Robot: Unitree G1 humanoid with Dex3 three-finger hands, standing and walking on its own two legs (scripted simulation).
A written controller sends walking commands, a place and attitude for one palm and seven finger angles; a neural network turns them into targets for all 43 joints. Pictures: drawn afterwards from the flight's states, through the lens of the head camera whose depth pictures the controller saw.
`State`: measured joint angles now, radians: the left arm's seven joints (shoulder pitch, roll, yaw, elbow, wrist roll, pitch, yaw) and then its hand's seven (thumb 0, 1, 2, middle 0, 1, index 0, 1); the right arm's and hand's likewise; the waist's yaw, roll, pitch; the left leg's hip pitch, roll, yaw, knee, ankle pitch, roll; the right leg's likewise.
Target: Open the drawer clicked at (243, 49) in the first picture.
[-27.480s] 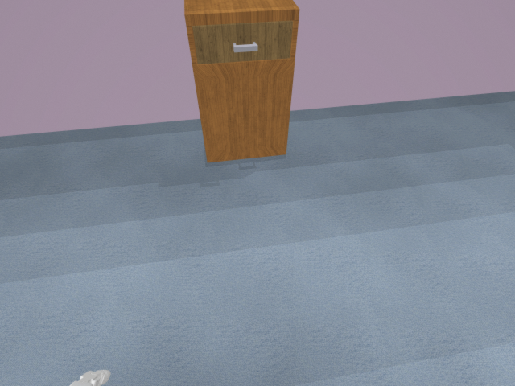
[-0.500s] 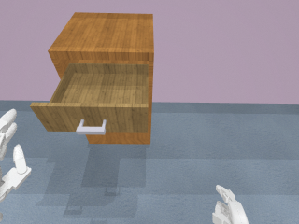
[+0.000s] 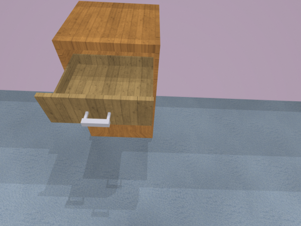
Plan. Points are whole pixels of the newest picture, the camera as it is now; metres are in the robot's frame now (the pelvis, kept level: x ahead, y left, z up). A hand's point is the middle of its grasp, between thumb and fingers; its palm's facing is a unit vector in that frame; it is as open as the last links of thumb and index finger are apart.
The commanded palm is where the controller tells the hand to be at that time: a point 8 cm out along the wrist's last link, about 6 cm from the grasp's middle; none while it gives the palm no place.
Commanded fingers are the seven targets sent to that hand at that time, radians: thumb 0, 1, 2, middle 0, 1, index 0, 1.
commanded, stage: let the arm hang, fingers relaxed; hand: left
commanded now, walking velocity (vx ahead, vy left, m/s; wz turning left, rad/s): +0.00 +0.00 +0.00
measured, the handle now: (96, 118) +0.49 +0.24 -0.10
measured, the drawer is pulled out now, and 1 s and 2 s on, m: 0.30 0.30 0.30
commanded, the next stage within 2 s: look to check the result in 0.60 s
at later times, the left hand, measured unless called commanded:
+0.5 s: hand out of the picture -0.01 +0.14 -0.18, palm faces +0.01 -0.99 -0.15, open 7.3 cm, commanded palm none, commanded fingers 0.00 0.90 0.90 -0.20 -0.30 -0.20 -0.30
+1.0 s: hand out of the picture -0.01 +0.14 -0.17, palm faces +0.03 -0.98 -0.17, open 7.4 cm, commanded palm none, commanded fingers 0.00 0.90 0.90 -0.20 -0.30 -0.20 -0.30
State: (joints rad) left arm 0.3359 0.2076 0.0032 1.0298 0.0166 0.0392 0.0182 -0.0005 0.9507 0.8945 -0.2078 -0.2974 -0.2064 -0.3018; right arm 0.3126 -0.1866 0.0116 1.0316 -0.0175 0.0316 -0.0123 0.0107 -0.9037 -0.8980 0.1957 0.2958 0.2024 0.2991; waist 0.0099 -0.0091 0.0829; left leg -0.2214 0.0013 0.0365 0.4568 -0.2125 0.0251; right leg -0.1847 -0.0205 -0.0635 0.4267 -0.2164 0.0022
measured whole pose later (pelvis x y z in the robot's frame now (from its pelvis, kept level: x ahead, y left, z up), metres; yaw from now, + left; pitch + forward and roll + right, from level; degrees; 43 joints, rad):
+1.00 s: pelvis +0.02 -0.02 +0.00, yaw -1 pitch -2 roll +0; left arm 0.31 0.11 0.01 1.14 0.01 0.00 0.04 0.01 0.91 0.90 -0.20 -0.30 -0.20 -0.30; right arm 0.31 -0.10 0.00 1.13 -0.01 0.00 -0.04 0.00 -0.91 -0.90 0.20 0.30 0.20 0.30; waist 0.00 0.01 0.07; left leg -0.17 0.02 0.04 0.42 -0.22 0.00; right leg -0.16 0.00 -0.06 0.42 -0.24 -0.02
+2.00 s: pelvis +0.03 -0.03 +0.00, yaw -1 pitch -2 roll +0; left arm 0.31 0.11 0.01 1.15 0.01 -0.01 0.04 0.01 0.91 0.90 -0.20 -0.30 -0.20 -0.30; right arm 0.30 -0.10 0.00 1.15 -0.01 0.00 -0.04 0.01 -0.91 -0.90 0.20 0.30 0.20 0.30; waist 0.00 0.00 0.06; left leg -0.14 0.03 0.04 0.40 -0.23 -0.01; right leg -0.12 0.01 -0.06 0.40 -0.25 -0.03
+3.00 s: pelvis +0.03 -0.03 +0.00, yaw -1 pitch -1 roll +0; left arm 0.31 0.11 0.01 1.15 0.01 -0.01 0.04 0.01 0.91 0.90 -0.20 -0.30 -0.20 -0.30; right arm 0.30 -0.10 -0.01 1.15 -0.01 0.00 -0.04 0.00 -0.90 -0.90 0.20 0.30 0.20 0.30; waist 0.00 0.00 0.06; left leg -0.14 0.03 0.05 0.39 -0.23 -0.01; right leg -0.13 0.01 -0.05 0.40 -0.25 -0.03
